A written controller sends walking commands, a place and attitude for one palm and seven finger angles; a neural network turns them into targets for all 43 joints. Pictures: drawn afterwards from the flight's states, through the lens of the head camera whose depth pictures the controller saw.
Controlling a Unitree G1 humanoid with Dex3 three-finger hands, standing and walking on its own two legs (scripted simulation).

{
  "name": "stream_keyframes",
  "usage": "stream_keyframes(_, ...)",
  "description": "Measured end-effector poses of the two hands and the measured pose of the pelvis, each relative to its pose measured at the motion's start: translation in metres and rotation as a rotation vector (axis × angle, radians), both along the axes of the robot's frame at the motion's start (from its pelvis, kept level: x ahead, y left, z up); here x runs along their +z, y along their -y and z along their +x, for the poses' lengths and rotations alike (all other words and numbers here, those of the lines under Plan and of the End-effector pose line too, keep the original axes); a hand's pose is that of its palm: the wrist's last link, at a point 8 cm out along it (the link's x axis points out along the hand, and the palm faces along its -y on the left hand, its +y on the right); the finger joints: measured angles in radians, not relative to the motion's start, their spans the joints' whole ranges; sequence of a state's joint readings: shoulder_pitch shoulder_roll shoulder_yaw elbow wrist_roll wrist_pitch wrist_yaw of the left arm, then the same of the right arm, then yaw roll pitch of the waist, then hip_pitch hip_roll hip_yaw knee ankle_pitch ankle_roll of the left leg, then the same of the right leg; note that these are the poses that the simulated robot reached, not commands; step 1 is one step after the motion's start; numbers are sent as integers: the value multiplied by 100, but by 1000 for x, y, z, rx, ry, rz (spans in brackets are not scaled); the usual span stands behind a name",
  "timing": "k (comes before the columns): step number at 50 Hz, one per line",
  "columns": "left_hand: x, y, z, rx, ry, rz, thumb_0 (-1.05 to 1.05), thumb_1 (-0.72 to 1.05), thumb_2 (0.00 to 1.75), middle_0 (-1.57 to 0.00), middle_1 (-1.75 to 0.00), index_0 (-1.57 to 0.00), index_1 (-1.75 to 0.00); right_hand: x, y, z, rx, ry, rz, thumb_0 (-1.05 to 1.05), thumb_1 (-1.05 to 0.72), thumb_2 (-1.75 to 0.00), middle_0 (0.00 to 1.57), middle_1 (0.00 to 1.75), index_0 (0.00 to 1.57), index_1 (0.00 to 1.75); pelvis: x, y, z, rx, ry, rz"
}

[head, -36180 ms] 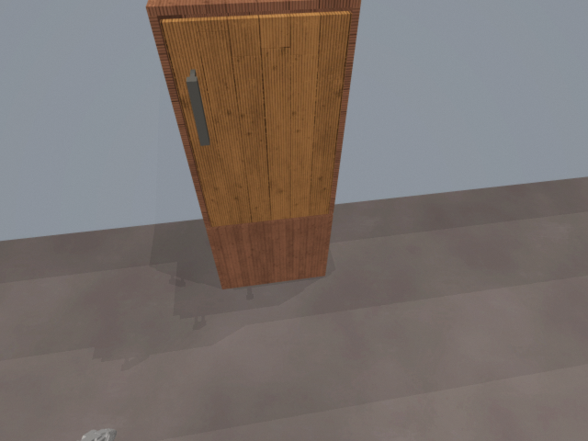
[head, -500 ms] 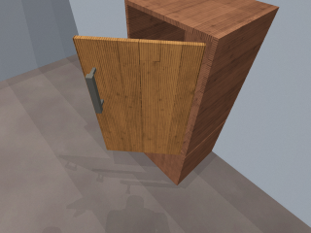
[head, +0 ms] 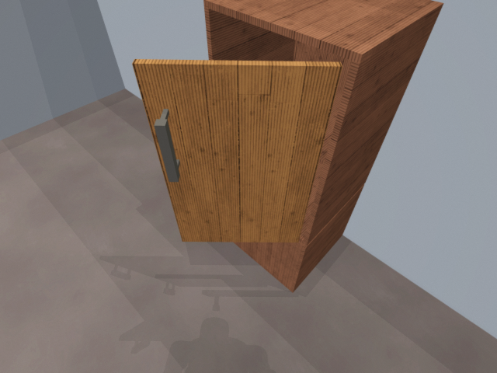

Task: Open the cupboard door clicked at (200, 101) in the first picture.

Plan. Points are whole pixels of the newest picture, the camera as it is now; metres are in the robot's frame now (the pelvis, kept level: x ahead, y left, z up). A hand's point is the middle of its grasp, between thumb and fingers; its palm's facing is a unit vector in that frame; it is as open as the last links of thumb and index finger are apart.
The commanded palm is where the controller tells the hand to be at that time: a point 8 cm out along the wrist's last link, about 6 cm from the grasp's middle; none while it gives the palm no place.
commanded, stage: look again from close up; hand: left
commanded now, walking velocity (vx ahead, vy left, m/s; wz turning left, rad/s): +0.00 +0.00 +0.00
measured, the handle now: (170, 146) +0.54 +0.20 +0.06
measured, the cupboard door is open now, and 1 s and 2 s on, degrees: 43 43 43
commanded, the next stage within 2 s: raise the hand with hooked fingers in 0.06 s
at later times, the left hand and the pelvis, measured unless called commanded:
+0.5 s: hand (145, 331) +0.19 +0.18 -0.02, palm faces +0.03 -1.00 -0.04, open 8.1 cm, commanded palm +0.13 +0.24 -0.04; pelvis -0.02 -0.02 -0.06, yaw +1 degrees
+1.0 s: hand (120, 314) +0.20 +0.21 +0.01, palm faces +0.08 -0.99 -0.07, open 11.1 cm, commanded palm +0.17 +0.26 +0.01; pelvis -0.02 -0.04 -0.05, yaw +2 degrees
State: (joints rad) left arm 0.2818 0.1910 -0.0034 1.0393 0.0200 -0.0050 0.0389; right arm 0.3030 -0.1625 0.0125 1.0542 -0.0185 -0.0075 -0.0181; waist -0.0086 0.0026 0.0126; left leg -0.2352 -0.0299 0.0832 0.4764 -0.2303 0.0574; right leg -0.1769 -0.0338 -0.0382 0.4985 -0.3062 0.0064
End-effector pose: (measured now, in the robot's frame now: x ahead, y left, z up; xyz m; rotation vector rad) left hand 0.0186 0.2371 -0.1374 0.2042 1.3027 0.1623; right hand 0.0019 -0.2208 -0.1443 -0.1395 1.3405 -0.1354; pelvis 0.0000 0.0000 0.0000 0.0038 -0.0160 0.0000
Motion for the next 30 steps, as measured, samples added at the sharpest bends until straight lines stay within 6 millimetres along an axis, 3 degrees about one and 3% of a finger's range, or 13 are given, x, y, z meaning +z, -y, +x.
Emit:
stream_keyframes(9, -4, 1, -17, 8, -73, -19, 0, 91, 90, -20, -30, -20, -30, 1, -7, -3, 1, -37, 0, 0, -91, -90, 20, 30, 20, 30, 1, -6, 3, -1, -9, -5)
stream_keyframes(11, 12, -2, 8, 96, 91, -23, 1, 91, 90, -20, -30, -20, -30, 8, -1, 7, -4, 48, -30, 1, -92, -90, 20, 30, 20, 30, -1, -6, 2, 6, -16, -4)
stream_keyframes(17, 111, -5, 126, 91, 883, -3, 2, 85, 87, -20, -34, -20, -33, 27, 23, 78, 37, 447, -99, 1, -91, -90, 20, 30, 20, 30, -13, -2, -5, 41, -70, 1)
stream_keyframes(19, 131, -4, 150, 38, 1098, -29, 1, 82, 86, -20, -36, -21, -36, 33, 32, 106, 65, 553, -111, 1, -91, -90, 20, 30, 20, 30, -23, 3, -10, 32, -114, -3)
stream_keyframes(21, 137, 1, 161, -40, 1267, -71, 1, 79, 84, -20, -38, -21, -38, 38, 40, 133, 98, 649, -121, 1, -91, -90, 20, 30, 20, 30, -37, 9, -15, 21, -161, -4)
stream_keyframes(25, 115, 8, 150, -168, 1327, -148, 0, 71, 81, -21, -43, -21, -43, 44, 52, 177, 154, 800, -133, 1, -91, -90, 20, 30, 20, 30, -65, 21, -24, 14, -209, -8)
stream_keyframes(30, 87, 2, 109, -50, 1187, -140, 1, 59, 76, -22, -50, -23, -50, 47, 51, 204, 193, 871, -133, 1, -91, -90, 20, 30, 20, 30, -78, 33, -26, 32, -216, -25)
